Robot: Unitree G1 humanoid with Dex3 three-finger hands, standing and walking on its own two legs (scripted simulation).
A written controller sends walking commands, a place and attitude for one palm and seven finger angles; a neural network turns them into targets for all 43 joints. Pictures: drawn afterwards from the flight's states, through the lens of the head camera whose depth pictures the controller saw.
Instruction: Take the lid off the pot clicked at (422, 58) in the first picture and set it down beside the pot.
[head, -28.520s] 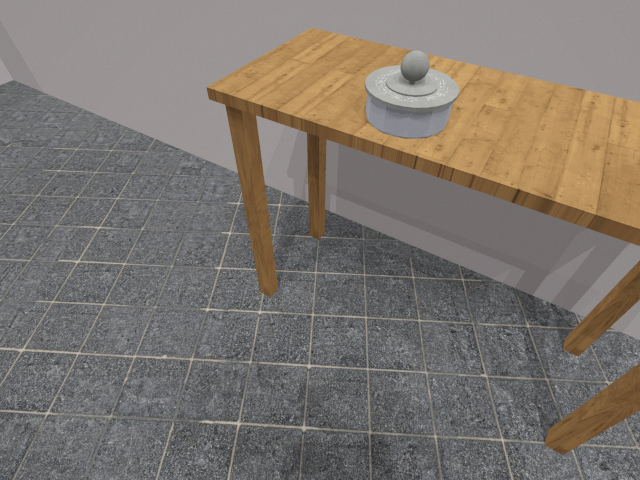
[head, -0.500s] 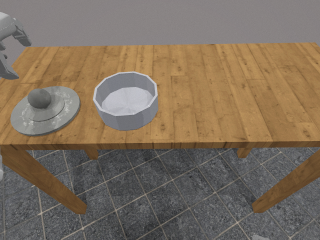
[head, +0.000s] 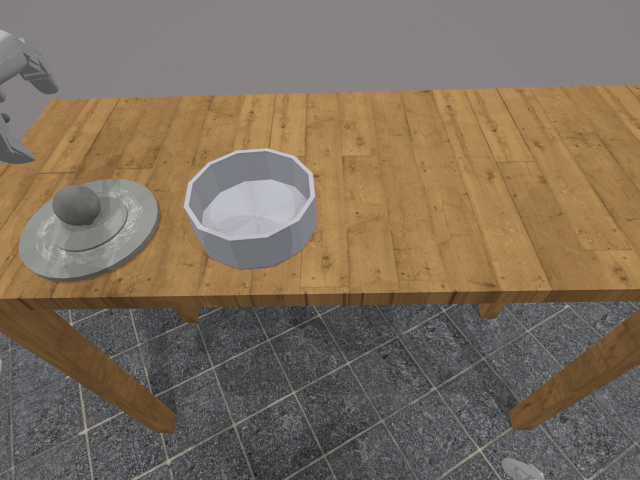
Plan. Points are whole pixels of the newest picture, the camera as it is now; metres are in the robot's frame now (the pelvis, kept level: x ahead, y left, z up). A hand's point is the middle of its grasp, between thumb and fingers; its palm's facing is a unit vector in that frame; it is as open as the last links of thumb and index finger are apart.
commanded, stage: draw the hand back to the body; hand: left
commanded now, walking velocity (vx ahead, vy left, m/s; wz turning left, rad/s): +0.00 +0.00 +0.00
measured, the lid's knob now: (77, 205) +0.44 +0.33 +0.11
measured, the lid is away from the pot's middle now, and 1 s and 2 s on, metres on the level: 0.23 0.23 0.23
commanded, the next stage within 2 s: none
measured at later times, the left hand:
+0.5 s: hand (19, 106) +0.37 +0.25 +0.30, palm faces +0.40 -0.87 -0.29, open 11.0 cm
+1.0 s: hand out of the picture +0.29 +0.24 +0.31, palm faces +0.52 -0.84 -0.17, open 9.0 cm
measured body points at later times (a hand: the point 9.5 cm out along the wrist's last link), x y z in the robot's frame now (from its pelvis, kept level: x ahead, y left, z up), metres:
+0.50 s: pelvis -0.01 -0.01 +0.00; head +0.01 -0.01 +0.45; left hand +0.34 +0.30 +0.31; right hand +0.16 -0.23 -0.10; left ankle -0.02 +0.09 -0.74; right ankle -0.01 -0.14 -0.74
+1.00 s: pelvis +0.00 -0.04 +0.00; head -0.01 -0.06 +0.45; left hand +0.26 +0.28 +0.31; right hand +0.18 -0.27 -0.09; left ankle -0.02 +0.09 -0.74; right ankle -0.01 -0.14 -0.74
